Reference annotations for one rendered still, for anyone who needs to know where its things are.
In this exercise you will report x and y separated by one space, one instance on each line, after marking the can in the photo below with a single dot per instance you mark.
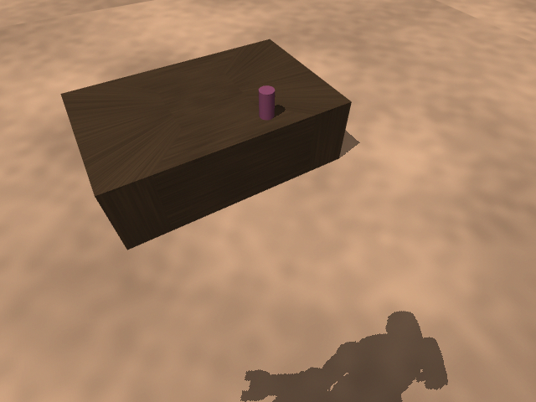
266 102

